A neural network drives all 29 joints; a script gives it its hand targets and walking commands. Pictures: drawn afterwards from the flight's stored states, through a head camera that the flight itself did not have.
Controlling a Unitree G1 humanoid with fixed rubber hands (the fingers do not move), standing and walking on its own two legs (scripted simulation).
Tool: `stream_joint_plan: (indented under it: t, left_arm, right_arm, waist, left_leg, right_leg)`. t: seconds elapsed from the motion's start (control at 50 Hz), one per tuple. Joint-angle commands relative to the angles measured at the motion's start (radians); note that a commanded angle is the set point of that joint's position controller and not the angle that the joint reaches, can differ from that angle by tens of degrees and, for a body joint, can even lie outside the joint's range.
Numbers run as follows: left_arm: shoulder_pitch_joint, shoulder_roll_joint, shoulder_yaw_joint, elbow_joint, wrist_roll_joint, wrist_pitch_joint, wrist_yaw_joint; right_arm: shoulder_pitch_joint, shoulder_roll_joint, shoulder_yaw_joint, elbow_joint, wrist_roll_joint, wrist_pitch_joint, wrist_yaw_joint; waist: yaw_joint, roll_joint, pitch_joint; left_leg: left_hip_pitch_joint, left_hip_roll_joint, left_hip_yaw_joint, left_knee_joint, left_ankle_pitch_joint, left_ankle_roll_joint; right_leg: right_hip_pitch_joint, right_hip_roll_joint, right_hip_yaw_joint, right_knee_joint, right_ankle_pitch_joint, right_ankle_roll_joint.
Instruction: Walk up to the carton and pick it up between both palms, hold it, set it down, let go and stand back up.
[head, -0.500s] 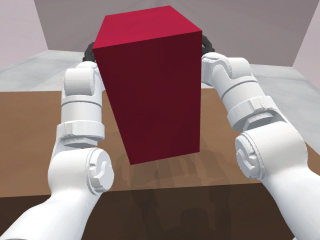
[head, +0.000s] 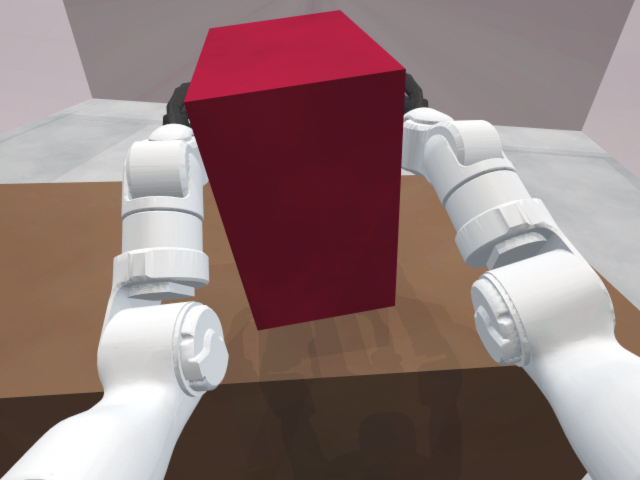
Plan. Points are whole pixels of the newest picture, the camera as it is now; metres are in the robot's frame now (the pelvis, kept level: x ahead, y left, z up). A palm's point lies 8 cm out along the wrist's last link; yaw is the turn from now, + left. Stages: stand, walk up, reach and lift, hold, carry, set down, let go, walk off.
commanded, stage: hold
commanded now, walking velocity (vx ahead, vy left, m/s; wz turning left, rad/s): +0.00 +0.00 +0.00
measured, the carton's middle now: (300, 164) +0.40 +0.01 +0.29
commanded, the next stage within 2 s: none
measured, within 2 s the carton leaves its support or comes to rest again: neither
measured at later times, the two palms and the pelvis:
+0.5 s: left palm (180, 145) +0.38 +0.14 +0.32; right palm (411, 130) +0.37 -0.12 +0.33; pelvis +0.00 +0.00 +0.00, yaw +0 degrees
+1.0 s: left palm (183, 146) +0.38 +0.14 +0.32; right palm (413, 133) +0.37 -0.12 +0.33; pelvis +0.00 +0.00 +0.00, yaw +0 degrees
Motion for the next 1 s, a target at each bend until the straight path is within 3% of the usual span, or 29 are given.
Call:
stream_joint_plan:
  t: [0.0,0.1,0.16,0.2,0.28,0.34,0.4,0.46,0.54,0.6,0.62,0.64,0.68,0.78,0.82,0.86,0.88,0.94,0.98]
  left_arm:
    - [-0.789,-0.584,-0.300,-0.151,-0.181,-0.073,-0.161]
    - [-0.832,-0.597,-0.302,-0.158,-0.188,-0.077,-0.152]
    - [-0.862,-0.602,-0.323,-0.157,-0.198,-0.085,-0.150]
    - [-0.840,-0.582,-0.284,-0.112,-0.186,-0.085,-0.148]
    - [-0.796,-0.594,-0.299,-0.136,-0.189,-0.084,-0.149]
    - [-0.808,-0.581,-0.276,-0.101,-0.171,-0.080,-0.155]
    - [-0.834,-0.583,-0.296,-0.133,-0.193,-0.087,-0.155]
    - [-0.852,-0.586,-0.293,-0.110,-0.190,-0.087,-0.154]
    - [-0.821,-0.592,-0.304,-0.118,-0.203,-0.091,-0.149]
    - [-0.811,-0.556,-0.251,-0.067,-0.157,-0.086,-0.158]
    - [-0.822,-0.592,-0.294,-0.096,-0.185,-0.090,-0.158]
    - [-0.837,-0.591,-0.288,-0.091,-0.181,-0.091,-0.157]
    - [-0.855,-0.580,-0.277,-0.103,-0.186,-0.099,-0.151]
    - [-0.816,-0.583,-0.282,-0.104,-0.183,-0.092,-0.154]
    - [-0.829,-0.570,-0.267,-0.097,-0.175,-0.089,-0.158]
    - [-0.810,-0.600,-0.300,-0.137,-0.194,-0.092,-0.156]
    - [-0.831,-0.580,-0.292,-0.152,-0.188,-0.093,-0.153]
    - [-0.807,-0.583,-0.289,-0.133,-0.180,-0.078,-0.156]
    - [-0.846,-0.598,-0.308,-0.139,-0.194,-0.082,-0.153]
  right_arm:
    - [-0.724,0.626,0.117,-0.305,0.152,-0.001,0.108]
    - [-0.747,0.641,0.099,-0.281,0.143,0.002,0.117]
    - [-0.756,0.642,0.088,-0.260,0.139,-0.003,0.123]
    - [-0.759,0.632,0.080,-0.249,0.132,-0.002,0.121]
    - [-0.733,0.637,0.107,-0.285,0.148,-0.005,0.117]
    - [-0.735,0.616,0.080,-0.229,0.141,-0.001,0.121]
    - [-0.764,0.631,0.093,-0.272,0.143,-0.006,0.118]
    - [-0.769,0.629,0.077,-0.245,0.131,-0.002,0.119]
    - [-0.774,0.642,0.102,-0.290,0.153,-0.012,0.119]
    - [-0.739,0.604,0.069,-0.201,0.127,0.000,0.115]
    - [-0.779,0.617,0.080,-0.266,0.136,-0.014,0.118]
    - [-0.763,0.612,0.066,-0.230,0.125,-0.009,0.119]
    - [-0.769,0.631,0.072,-0.225,0.128,-0.009,0.123]
    - [-0.754,0.627,0.089,-0.250,0.153,-0.010,0.117]
    - [-0.755,0.619,0.075,-0.237,0.139,-0.005,0.115]
    - [-0.771,0.641,0.112,-0.317,0.160,-0.015,0.113]
    - [-0.757,0.649,0.103,-0.300,0.158,-0.010,0.109]
    - [-0.740,0.624,0.101,-0.277,0.153,0.001,0.110]
    - [-0.761,0.633,0.087,-0.273,0.141,-0.001,0.113]
  waist:
    - [-0.006,0.085,-0.314]
    - [0.002,0.094,-0.303]
    - [-0.014,0.114,-0.328]
    - [-0.003,0.094,-0.297]
    - [-0.008,0.086,-0.333]
    - [-0.002,0.095,-0.278]
    - [-0.013,0.085,-0.347]
    - [-0.007,0.097,-0.306]
    - [-0.001,0.084,-0.346]
    - [-0.006,0.078,-0.253]
    - [-0.005,0.095,-0.320]
    - [-0.016,0.115,-0.279]
    - [-0.010,0.088,-0.295]
    - [-0.008,0.103,-0.325]
    - [-0.010,0.084,-0.293]
    - [0.001,0.085,-0.351]
    - [-0.008,0.079,-0.350]
    - [-0.003,0.089,-0.292]
    - [-0.018,0.100,-0.315]
  left_leg:
    - [0.238,-0.047,-0.058,-0.018,0.249,-0.066]
    - [0.219,-0.037,-0.066,-0.028,0.201,-0.066]
    - [0.227,-0.040,-0.057,-0.025,0.176,-0.067]
    - [0.207,-0.040,-0.059,-0.030,0.161,-0.061]
    - [0.237,-0.043,-0.064,-0.016,0.251,-0.068]
    - [0.214,-0.038,-0.061,-0.034,0.174,-0.065]
    - [0.231,-0.043,-0.058,-0.018,0.200,-0.060]
    - [0.205,-0.044,-0.060,-0.029,0.159,-0.061]
    - [0.219,-0.046,-0.063,-0.014,0.233,-0.060]
    - [0.203,-0.041,-0.056,-0.037,0.150,-0.057]
    - [0.211,-0.037,-0.070,-0.035,0.168,-0.062]
    - [0.205,-0.036,-0.065,-0.033,0.159,-0.064]
    - [0.207,-0.038,-0.062,-0.029,0.164,-0.059]
    - [0.230,-0.046,-0.058,-0.019,0.220,-0.063]
    - [0.216,-0.043,-0.055,-0.025,0.185,-0.061]
    - [0.228,-0.048,-0.063,-0.013,0.251,-0.058]
    - [0.246,-0.049,-0.056,-0.008,0.256,-0.056]
    - [0.226,-0.044,-0.060,-0.026,0.214,-0.061]
    - [0.221,-0.042,-0.063,-0.023,0.180,-0.061]
  right_leg:
    - [0.009,0.033,0.082,-0.026,0.233,0.087]
    - [-0.016,0.043,0.073,-0.024,0.171,0.079]
    - [-0.033,0.033,0.080,-0.024,0.155,0.072]
    - [-0.027,0.030,0.081,-0.026,0.151,0.077]
    - [-0.004,0.038,0.080,-0.021,0.244,0.084]
    - [-0.029,0.036,0.080,-0.030,0.149,0.079]
    - [-0.004,0.030,0.088,-0.022,0.203,0.082]
    - [-0.025,0.031,0.083,-0.030,0.148,0.081]
    - [0.002,0.030,0.087,-0.018,0.233,0.080]
    - [-0.032,0.024,0.084,-0.039,0.145,0.083]
    - [-0.017,0.029,0.086,-0.029,0.151,0.073]
    - [-0.034,0.029,0.086,-0.030,0.149,0.069]
    - [-0.034,0.028,0.082,-0.028,0.159,0.075]
    - [0.004,0.032,0.084,-0.024,0.223,0.081]
    - [-0.009,0.033,0.082,-0.030,0.181,0.081]
    - [0.011,0.032,0.086,-0.017,0.242,0.082]
    - [-0.005,0.026,0.088,-0.021,0.261,0.086]
    - [-0.009,0.031,0.087,-0.028,0.198,0.081]
    - [-0.022,0.024,0.091,-0.025,0.172,0.079]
